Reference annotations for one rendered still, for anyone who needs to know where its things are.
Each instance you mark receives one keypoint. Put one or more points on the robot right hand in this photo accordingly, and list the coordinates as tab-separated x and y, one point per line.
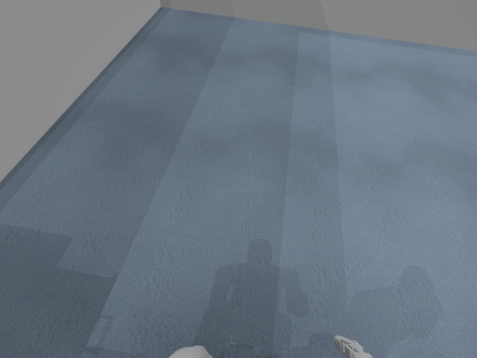
351	349

